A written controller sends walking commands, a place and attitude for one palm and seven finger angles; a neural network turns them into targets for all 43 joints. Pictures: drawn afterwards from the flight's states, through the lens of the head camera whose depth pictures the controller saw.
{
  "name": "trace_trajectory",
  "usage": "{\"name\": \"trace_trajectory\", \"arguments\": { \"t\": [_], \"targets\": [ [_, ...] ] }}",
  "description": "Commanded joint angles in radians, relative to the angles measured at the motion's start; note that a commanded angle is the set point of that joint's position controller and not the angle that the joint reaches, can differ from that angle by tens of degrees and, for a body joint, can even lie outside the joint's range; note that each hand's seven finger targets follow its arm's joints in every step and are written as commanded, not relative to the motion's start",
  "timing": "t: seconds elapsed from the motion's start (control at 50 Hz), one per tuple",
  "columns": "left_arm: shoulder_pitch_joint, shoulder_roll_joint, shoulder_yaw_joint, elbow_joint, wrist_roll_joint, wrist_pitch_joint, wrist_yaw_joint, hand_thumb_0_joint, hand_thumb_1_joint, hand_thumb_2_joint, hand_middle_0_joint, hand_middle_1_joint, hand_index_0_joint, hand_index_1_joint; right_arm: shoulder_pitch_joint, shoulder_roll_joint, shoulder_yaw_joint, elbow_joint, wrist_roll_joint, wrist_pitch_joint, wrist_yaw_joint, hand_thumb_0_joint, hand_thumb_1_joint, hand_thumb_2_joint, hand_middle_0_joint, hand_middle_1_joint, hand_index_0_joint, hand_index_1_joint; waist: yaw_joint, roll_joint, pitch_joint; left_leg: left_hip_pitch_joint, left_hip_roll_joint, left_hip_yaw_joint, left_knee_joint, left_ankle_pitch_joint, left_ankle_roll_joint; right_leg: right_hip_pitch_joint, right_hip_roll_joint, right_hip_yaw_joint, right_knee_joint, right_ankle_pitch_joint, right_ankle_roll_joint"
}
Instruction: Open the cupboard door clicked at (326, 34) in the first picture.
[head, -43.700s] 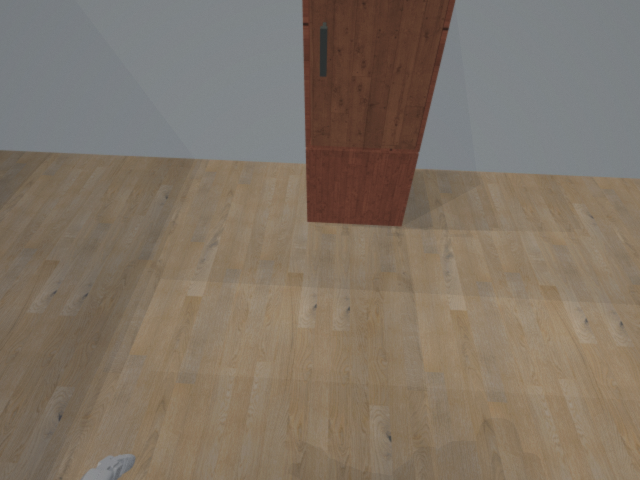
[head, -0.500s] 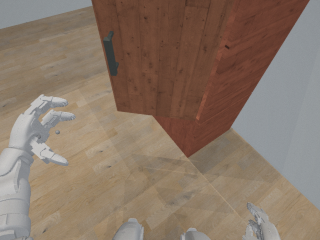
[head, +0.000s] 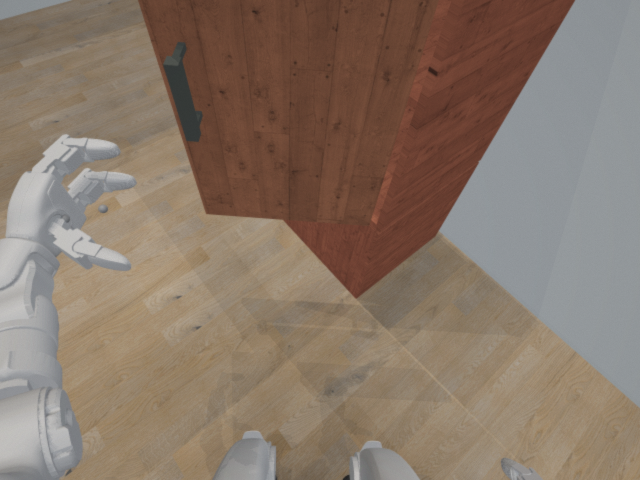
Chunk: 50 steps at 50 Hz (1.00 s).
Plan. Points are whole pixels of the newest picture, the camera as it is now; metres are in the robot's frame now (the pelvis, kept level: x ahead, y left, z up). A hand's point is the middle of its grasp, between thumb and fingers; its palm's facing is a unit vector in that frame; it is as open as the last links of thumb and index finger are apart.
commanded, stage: move the hooked fingers beside the handle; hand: left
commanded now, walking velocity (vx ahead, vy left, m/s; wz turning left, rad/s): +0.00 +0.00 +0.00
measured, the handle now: (187, 94) +0.63 +0.21 +0.07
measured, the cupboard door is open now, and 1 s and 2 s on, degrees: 48 48 48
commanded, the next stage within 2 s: slide the fingers in behind the handle in 2.00 s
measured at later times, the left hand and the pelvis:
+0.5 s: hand (125, 149) +0.50 +0.26 +0.09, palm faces -0.02 -1.00 -0.01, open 13.9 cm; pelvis -0.01 +0.00 -0.02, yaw -2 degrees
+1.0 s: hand (135, 116) +0.58 +0.27 +0.07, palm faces -0.03 -1.00 -0.01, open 13.9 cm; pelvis +0.01 +0.02 -0.03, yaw -4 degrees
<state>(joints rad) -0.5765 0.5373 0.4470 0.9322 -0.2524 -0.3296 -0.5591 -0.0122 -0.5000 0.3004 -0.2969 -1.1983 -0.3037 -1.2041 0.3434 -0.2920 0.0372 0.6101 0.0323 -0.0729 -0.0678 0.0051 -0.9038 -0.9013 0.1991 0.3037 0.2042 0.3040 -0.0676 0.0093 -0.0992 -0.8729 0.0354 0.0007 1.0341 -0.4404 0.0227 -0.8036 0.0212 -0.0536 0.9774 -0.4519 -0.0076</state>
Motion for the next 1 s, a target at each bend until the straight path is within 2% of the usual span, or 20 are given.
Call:
{"name": "trace_trajectory", "arguments": {
  "t": [0.0, 0.04, 0.08, 0.1, 0.12, 0.16, 0.18, 0.24, 0.26, 0.32, 0.38, 0.48, 0.54, 0.56, 0.64, 0.7, 0.76, 0.86, 0.9, 0.98],
  "targets": [
    [-0.479, 0.351, 0.068, -0.101, 0.002, -0.054, 0.012, 0.0, -0.5, 0.3, -0.3, -1.2, -0.3, -1.2, 0.087, -0.174, -0.06, -0.08, 0.002, -0.021, -0.018, 0.0, -0.9, -0.9, 0.2, 0.3, 0.2, 0.3, -0.025, 0.113, -0.355, 0.267, -0.01, -0.045, -0.122, 0.251, 0.005, 0.062, 0.024, 0.03, -0.109, 0.22, -0.022],
    [-0.514, 0.4, 0.093, -0.079, 0.019, -0.064, 0.019, 0.0, -0.5, 0.3, -0.3, -1.2, -0.3, -1.2, 0.101, -0.179, -0.061, -0.074, -0.001, -0.013, -0.017, 0.0, -0.9, -0.9, 0.2, 0.3, 0.2, 0.3, -0.024, 0.113, -0.391, 0.266, -0.008, -0.047, -0.108, 0.275, 0.005, 0.068, 0.024, 0.035, -0.099, 0.241, -0.022],
    [-0.561, 0.377, 0.065, -0.099, 0.023, -0.083, 0.018, 0.0, -0.5, 0.3, -0.3, -1.2, -0.3, -1.2, 0.108, -0.174, -0.059, -0.078, -0.005, -0.007, -0.012, 0.0, -0.9, -0.9, 0.2, 0.3, 0.2, 0.3, -0.026, 0.183, -0.435, 0.317, -0.009, -0.05, -0.095, 0.325, -0.001, 0.041, 0.029, 0.031, -0.082, 0.259, -0.028],
    [-0.554, 0.404, 0.088, -0.095, 0.03, -0.09, 0.02, 0.0, -0.5, 0.3, -0.3, -1.2, -0.3, -1.2, 0.119, -0.179, -0.064, -0.07, -0.008, -0.003, -0.01, 0.0, -0.9, -0.9, 0.2, 0.3, 0.2, 0.3, -0.021, 0.179, -0.471, 0.348, -0.003, -0.057, -0.09, 0.357, -0.005, 0.037, 0.029, 0.027, -0.079, 0.274, -0.026],
    [-0.555, 0.393, 0.076, -0.081, 0.036, -0.094, 0.02, 0.0, -0.5, 0.3, -0.3, -1.2, -0.3, -1.2, 0.122, -0.179, -0.063, -0.071, -0.009, 0.003, -0.007, 0.0, -0.9, -0.9, 0.2, 0.3, 0.2, 0.3, -0.024, 0.184, -0.477, 0.358, -0.002, -0.06, -0.087, 0.372, -0.007, 0.029, 0.031, 0.026, -0.077, 0.278, -0.026],
    [-0.558, 0.366, 0.053, -0.032, 0.037, -0.085, 0.02, 0.0, -0.5, 0.3, -0.3, -1.2, -0.3, -1.2, 0.129, -0.181, -0.062, -0.068, -0.006, 0.015, -0.003, 0.0, -0.9, -0.9, 0.2, 0.3, 0.2, 0.3, -0.037, 0.162, -0.442, 0.342, 0.001, -0.061, -0.09, 0.346, -0.006, 0.003, 0.033, 0.021, -0.084, 0.255, -0.023],
    [-0.589, 0.35, 0.041, -0.016, 0.03, -0.082, 0.018, 0.0, -0.5, 0.3, -0.3, -1.2, -0.3, -1.2, 0.135, -0.179, -0.061, -0.064, -0.007, 0.018, -0.004, 0.0, -0.9, -0.9, 0.2, 0.3, 0.2, 0.3, -0.054, 0.12, -0.431, 0.323, 0.002, -0.062, -0.086, 0.338, 0.002, 0.005, 0.037, 0.019, -0.084, 0.256, -0.022],
    [-0.61, 0.401, 0.057, 0.086, 0.051, -0.042, 0.023, 0.0, -0.5, 0.3, -0.3, -1.2, -0.3, -1.2, 0.146, -0.193, -0.056, -0.064, -0.004, 0.039, -0.006, 0.0, -0.9, -0.9, 0.2, 0.3, 0.2, 0.3, -0.063, 0.08, -0.367, 0.219, -0.002, -0.053, -0.089, 0.245, 0.011, 0.008, 0.033, 0.028, -0.096, 0.211, -0.015],
    [-0.655, 0.424, 0.06, 0.076, 0.064, -0.04, 0.027, 0.0, -0.5, 0.3, -0.3, -1.2, -0.3, -1.2, 0.152, -0.195, -0.056, -0.06, -0.005, 0.043, -0.009, 0.0, -0.9, -0.9, 0.2, 0.3, 0.2, 0.3, -0.075, 0.089, -0.372, 0.212, -0.001, -0.053, -0.084, 0.249, 0.014, 0.005, 0.03, 0.03, -0.093, 0.218, -0.014],
    [-0.716, 0.485, 0.094, 0.053, 0.081, -0.064, 0.047, 0.0, -0.5, 0.3, -0.3, -1.2, -0.3, -1.2, 0.169, -0.192, -0.052, -0.058, -0.012, 0.051, -0.007, 0.0, -0.9, -0.9, 0.2, 0.3, 0.2, 0.3, -0.067, 0.143, -0.444, 0.239, 0.0, -0.054, -0.062, 0.286, 0.009, 0.006, 0.034, 0.036, -0.078, 0.236, -0.016],
    [-0.784, 0.527, 0.114, 0.046, 0.089, -0.093, 0.06, 0.0, -0.5, 0.3, -0.3, -1.2, -0.3, -1.2, 0.183, -0.192, -0.048, -0.054, -0.018, 0.059, -0.007, 0.0, -0.9, -0.9, 0.2, 0.3, 0.2, 0.3, -0.082, 0.144, -0.484, 0.23, 0.002, -0.056, -0.037, 0.309, 0.013, 0.006, 0.041, 0.039, -0.061, 0.251, -0.017],
    [-0.821, 0.554, 0.092, 0.141, 0.119, -0.06, 0.05, 0.0, -0.5, 0.3, -0.3, -1.2, -0.3, -1.2, 0.205, -0.199, -0.037, -0.044, -0.016, 0.076, -0.009, 0.0, -0.9, -0.9, 0.2, 0.3, 0.2, 0.3, -0.108, 0.177, -0.463, 0.205, 0.006, -0.059, -0.027, 0.292, 0.015, -0.029, 0.043, 0.037, -0.066, 0.234, -0.015],
    [-0.864, 0.554, 0.054, 0.2, 0.146, -0.017, 0.046, 0.0, -0.5, 0.3, -0.3, -1.2, -0.3, -1.2, 0.217, -0.202, -0.028, -0.041, -0.013, 0.086, -0.013, 0.0, -0.9, -0.9, 0.2, 0.3, 0.2, 0.3, -0.138, 0.181, -0.425, 0.182, 0.012, -0.064, -0.018, 0.275, 0.018, -0.079, 0.042, 0.032, -0.07, 0.214, -0.008],
    [-0.88, 0.589, 0.073, 0.21, 0.15, -0.007, 0.05, 0.0, -0.5, 0.3, -0.3, -1.2, -0.3, -1.2, 0.222, -0.207, -0.024, -0.042, -0.014, 0.088, -0.015, 0.0, -0.9, -0.9, 0.2, 0.3, 0.2, 0.3, -0.142, 0.168, -0.423, 0.157, 0.012, -0.063, -0.014, 0.266, 0.021, -0.072, 0.041, 0.034, -0.072, 0.21, -0.006],
    [-0.975, 0.64, 0.092, 0.151, 0.16, -0.022, 0.057, 0.0, -0.5, 0.3, -0.3, -1.2, -0.3, -1.2, 0.249, -0.212, -0.02, -0.036, -0.027, 0.091, -0.016, 0.0, -0.9, -0.9, 0.2, 0.3, 0.2, 0.3, -0.151, 0.245, -0.528, 0.228, 0.02, -0.08, 0.01, 0.351, 0.015, -0.097, 0.043, 0.025, -0.048, 0.246, -0.01],
    [-0.985, 0.684, 0.127, 0.134, 0.163, -0.037, 0.058, 0.0, -0.5, 0.3, -0.3, -1.2, -0.3, -1.2, 0.271, -0.213, -0.021, -0.028, -0.034, 0.1, -0.01, 0.0, -0.9, -0.9, 0.2, 0.3, 0.2, 0.3, -0.151, 0.268, -0.61, 0.285, 0.024, -0.087, 0.029, 0.443, 0.01, -0.095, 0.049, 0.017, -0.033, 0.303, -0.01],
    [-1.001, 0.665, 0.088, 0.223, 0.186, 0.006, 0.061, 0.0, -0.5, 0.3, -0.3, -1.2, -0.3, -1.2, 0.275, -0.211, -0.008, -0.026, -0.031, 0.112, -0.008, 0.0, -0.9, -0.9, 0.2, 0.3, 0.2, 0.3, -0.179, 0.252, -0.501, 0.214, 0.026, -0.082, 0.031, 0.39, 0.016, -0.123, 0.051, 0.014, -0.045, 0.274, -0.004],
    [-0.995, 0.701, 0.089, 0.226, 0.222, 0.034, 0.075, 0.0, -0.5, 0.3, -0.3, -1.2, -0.3, -1.2, 0.299, -0.214, -0.001, -0.037, -0.041, 0.129, -0.01, 0.0, -0.9, -0.9, 0.2, 0.3, 0.2, 0.3, -0.18, 0.286, -0.524, 0.237, 0.029, -0.088, 0.033, 0.427, 0.014, -0.14, 0.052, 0.002, -0.041, 0.284, -0.007],
    [-0.948, 0.713, 0.118, 0.208, 0.212, 0.023, 0.07, 0.0, -0.5, 0.3, -0.3, -1.2, -0.3, -1.2, 0.306, -0.216, -0.004, -0.044, -0.045, 0.136, -0.005, 0.0, -0.9, -0.9, 0.2, 0.3, 0.2, 0.3, -0.162, 0.289, -0.562, 0.285, 0.033, -0.099, 0.031, 0.492, 0.003, -0.144, 0.057, -0.008, -0.032, 0.308, -0.01],
    [-0.964, 0.708, 0.135, 0.149, 0.191, 0.01, 0.055, 0.0, -0.5, 0.3, -0.3, -1.2, -0.3, -1.2, 0.317, -0.216, -0.014, -0.042, -0.048, 0.146, 0.004, 0.0, -0.9, -0.9, 0.2, 0.3, 0.2, 0.3, -0.166, 0.305, -0.583, 0.328, 0.035, -0.104, 0.032, 0.545, 0.001, -0.152, 0.063, -0.012, -0.032, 0.336, -0.013]
  ]
}}
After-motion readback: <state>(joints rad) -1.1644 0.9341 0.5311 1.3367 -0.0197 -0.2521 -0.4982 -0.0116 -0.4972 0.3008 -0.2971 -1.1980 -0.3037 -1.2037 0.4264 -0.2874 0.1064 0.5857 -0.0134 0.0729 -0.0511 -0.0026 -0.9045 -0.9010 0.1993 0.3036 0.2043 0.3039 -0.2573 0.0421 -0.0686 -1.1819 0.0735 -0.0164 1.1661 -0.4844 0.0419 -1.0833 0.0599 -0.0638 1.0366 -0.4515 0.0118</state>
